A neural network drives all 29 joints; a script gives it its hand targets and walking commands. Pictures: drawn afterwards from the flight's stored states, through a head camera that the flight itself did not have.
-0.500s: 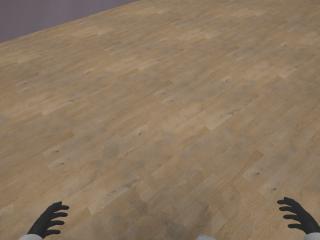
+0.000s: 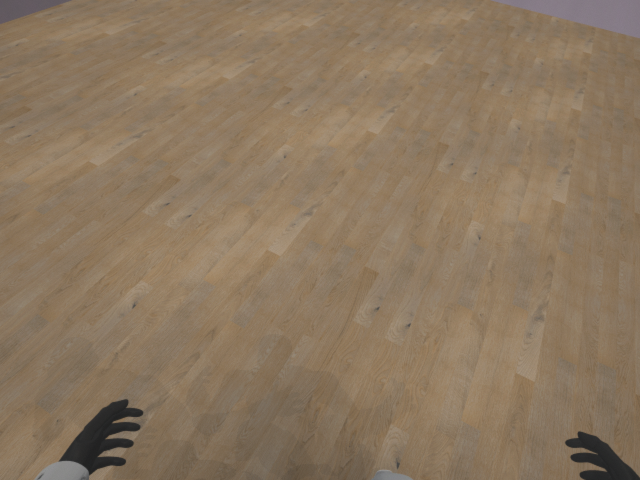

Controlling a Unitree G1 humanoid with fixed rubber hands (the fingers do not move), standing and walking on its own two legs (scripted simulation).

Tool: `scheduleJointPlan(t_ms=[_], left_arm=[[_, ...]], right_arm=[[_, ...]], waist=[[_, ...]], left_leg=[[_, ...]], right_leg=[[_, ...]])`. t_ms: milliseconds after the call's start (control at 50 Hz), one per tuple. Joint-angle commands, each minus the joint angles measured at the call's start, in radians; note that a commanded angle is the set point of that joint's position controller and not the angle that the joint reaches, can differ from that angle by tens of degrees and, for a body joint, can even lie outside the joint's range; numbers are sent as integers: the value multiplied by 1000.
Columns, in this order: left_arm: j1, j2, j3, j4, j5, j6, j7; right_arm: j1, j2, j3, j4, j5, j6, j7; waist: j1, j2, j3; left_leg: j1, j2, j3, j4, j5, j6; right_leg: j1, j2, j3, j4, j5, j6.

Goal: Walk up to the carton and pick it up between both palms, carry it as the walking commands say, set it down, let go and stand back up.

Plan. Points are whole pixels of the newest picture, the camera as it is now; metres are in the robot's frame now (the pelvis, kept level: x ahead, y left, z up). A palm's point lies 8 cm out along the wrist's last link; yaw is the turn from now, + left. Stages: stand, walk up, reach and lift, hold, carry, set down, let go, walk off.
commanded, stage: walk up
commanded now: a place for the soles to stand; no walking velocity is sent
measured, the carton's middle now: out of the picture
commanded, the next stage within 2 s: none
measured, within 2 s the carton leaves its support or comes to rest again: neither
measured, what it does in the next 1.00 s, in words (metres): steps to the right, turning right: right foot, then left foot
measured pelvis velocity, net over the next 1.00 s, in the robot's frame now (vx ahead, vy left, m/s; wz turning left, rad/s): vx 0.01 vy -0.25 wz -0.75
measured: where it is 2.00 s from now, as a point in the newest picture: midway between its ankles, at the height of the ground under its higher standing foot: outside the picture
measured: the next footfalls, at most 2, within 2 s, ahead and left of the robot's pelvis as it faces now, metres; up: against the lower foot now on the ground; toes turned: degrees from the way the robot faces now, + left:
right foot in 0.28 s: +0.03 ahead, -0.23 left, +0.00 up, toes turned -21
left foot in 0.60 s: +0.09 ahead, -0.10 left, +0.00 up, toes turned -18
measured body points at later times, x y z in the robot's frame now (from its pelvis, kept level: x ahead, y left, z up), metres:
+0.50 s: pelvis -0.02 -0.12 -0.01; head -0.02 -0.12 +0.44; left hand +0.27 +0.09 -0.06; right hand -0.06 -0.49 -0.07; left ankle +0.02 -0.01 -0.69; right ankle -0.01 -0.22 -0.73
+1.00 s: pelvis +0.01 -0.25 -0.01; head +0.03 -0.22 +0.44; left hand +0.36 -0.16 -0.07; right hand -0.20 -0.55 -0.05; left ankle +0.05 -0.09 -0.73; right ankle -0.06 -0.41 -0.71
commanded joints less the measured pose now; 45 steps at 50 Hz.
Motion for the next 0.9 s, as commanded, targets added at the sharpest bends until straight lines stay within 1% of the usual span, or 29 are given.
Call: scheduleJointPlan(t_ms=[0, 40, 120, 180, 200, 220, 240, 260, 280, 300, 320, 340, 360, 420, 440, 480, 500, 520, 540, 560, 580, 600, 620, 640, 660, 700, 760, 820, 880], left_arm=[[-126, 131, 32, -64, 48, -17, -19], [-155, 124, 32, -74, 50, -22, -16], [-137, 149, 47, -62, 45, -22, -14], [-85, 183, 70, -36, 48, -25, -11], [2, 211, 87, -19, 54, -33, -1], [104, 259, 117, 19, 63, -42, 11], [114, 328, 136, 27, 66, -42, 25], [64, 400, 153, 1, 63, -36, 36], [5, 371, 138, -16, 51, -32, 35], [2, 326, 119, 0, 34, -24, 30], [-8, 319, 113, -13, 29, -24, 30], [-10, 315, 109, -16, 31, -26, 30], [-59, 307, 105, -50, 34, -27, 29], [-111, 296, 94, -72, 42, -26, 15], [-118, 292, 91, -68, 44, -26, 9], [-137, 270, 80, -90, 54, -28, 5], [-154, 280, 91, -87, 47, -29, 5], [-220, 257, 78, -105, 40, -26, 2], [-227, 189, 66, -113, 24, -29, 1], [-207, 103, 43, -115, 32, -39, 7], [-178, 169, 49, -94, 55, -35, 17], [-129, 217, 65, -68, 62, -34, 14], [-142, 250, 72, -45, 66, -31, 0], [-151, 243, 74, -44, 66, -26, -13], [-156, 251, 78, -39, 67, -30, -16], [-183, 220, 61, -39, 59, -31, -23], [-248, 194, 45, -48, 49, -29, -24], [-294, 166, 42, -55, 37, -36, -35], [-280, 165, 38, -27, 25, -48, -37]], right_arm=[[145, -280, -162, 29, 0, -17, 3], [166, -288, -169, 36, 0, -17, 10], [131, -292, -169, 25, -6, -14, 19], [103, -294, -168, 10, -14, -10, 23], [80, -294, -165, -2, -13, -12, 23], [83, -256, -147, -14, -15, -14, 23], [79, -199, -118, -27, -11, -20, 22], [68, -166, -99, -34, -18, -23, 12], [26, -193, -104, -9, -23, -19, 5], [3, -235, -116, 7, -12, -16, 14], [17, -223, -112, 10, -9, -8, 22], [36, -217, -116, 13, 6, -5, 31], [44, -204, -118, 30, 19, 0, 34], [82, -231, -122, 53, 25, -19, 25], [94, -228, -124, 68, 24, -20, 23], [143, -233, -129, 90, 29, -33, 9], [144, -215, -129, 81, 30, -38, 1], [234, -197, -127, 101, 27, -49, -8], [340, -252, -146, 119, 7, -60, -16], [307, -354, -180, 80, -21, -53, -33], [209, -372, -183, 41, -16, -47, -38], [142, -350, -180, 15, -9, -45, -39], [90, -299, -162, 5, 4, -50, -35], [63, -270, -161, 3, 1, -56, -27], [89, -248, -162, 9, 6, -62, -21], [170, -272, -164, 33, 3, -65, -16], [218, -310, -171, 40, 10, -64, -8], [199, -329, -165, 48, 11, -68, 1], [195, -345, -164, 60, 12, -66, 10]], waist=[[-91, 173, -121], [-91, 200, -138], [-63, 182, -163], [-13, 184, -183], [45, 139, -236], [116, -22, -290], [127, -238, -218], [110, -314, -89], [97, -235, -4], [101, -144, 11], [93, -139, 6], [83, -148, -10], [62, -153, 15], [48, -159, 54], [46, -191, 55], [35, -175, 20], [17, -120, 9], [-43, -119, -40], [-101, 73, -139], [-117, 331, -145], [-73, 179, -78], [-18, 85, -32], [-11, 43, 6], [12, 89, 13], [-13, 76, 7], [-53, 127, 4], [-83, 150, 33], [-88, 161, 77], [-87, 181, 57]], left_leg=[[483, 347, -176, -287, 369, -80], [500, 359, -137, -268, 378, -63], [474, 372, -49, -183, 267, 44], [361, 391, -7, -94, 143, 51], [289, 350, 45, 38, 144, 25], [88, 270, 31, 274, 80, 1], [-237, 147, 52, 439, -217, -43], [-503, 48, 16, 534, -326, -85], [-517, 83, -86, 552, -269, -90], [-459, 100, -109, 551, -195, -90], [-420, 97, -105, 560, -174, -79], [-370, 86, -111, 504, -173, -67], [-321, 66, -142, 449, -130, -76], [-225, 1, -126, 279, -157, -84], [-201, -14, -134, 236, -160, -81], [-109, -54, -131, 88, -170, -71], [20, -46, -121, 7, -103, -77], [222, -51, -118, -197, -23, -54], [525, 73, -304, -331, -59, -14], [616, 387, -643, -388, -224, 30], [471, 475, -686, -429, -339, 26], [378, 458, -662, -441, -388, 15], [321, 429, -567, -430, -315, -7], [320, 398, -478, -397, -241, 12], [332, 364, -410, -388, -135, -28], [385, 336, -310, -372, -7, -36], [419, 360, -237, -359, 116, -10], [405, 380, -168, -361, 117, 58], [419, 352, -83, -303, 268, 77]], right_leg=[[-188, -52, -68, -40, 0, 37], [-174, -68, -65, -70, 6, 33], [-98, -78, -89, -168, -80, 10], [48, -52, -109, -287, -147, -21], [201, -24, -107, -373, -151, -44], [445, -18, -4, -407, -161, -88], [570, -181, 293, -519, -215, -159], [578, -278, 526, -603, -278, -228], [479, -250, 511, -600, -259, -266], [431, -186, 406, -559, -192, -253], [387, -144, 318, -536, -178, -211], [320, -122, 290, -572, -256, -201], [239, -96, 284, -590, -312, -166], [150, -96, 368, -638, -429, -172], [148, -90, 382, -634, -424, -171], [163, -105, 421, -629, -361, -186], [118, -76, 376, -568, -290, -186], [34, -30, 291, -476, -206, -134], [-184, 71, 168, -205, -167, -67], [-437, 117, 43, 75, -125, -17], [-438, 28, 143, 188, -71, -7], [-383, 8, 141, 202, -27, 0], [-336, -35, 110, 182, 1, 19], [-299, -54, 99, 187, 9, 36], [-269, -50, 76, 163, 6, 49], [-259, -51, 33, 129, 9, 60], [-285, -83, 10, 62, 12, 62], [-295, -111, -39, -38, -5, 57], [-219, -100, -107, -121, -30, 45]])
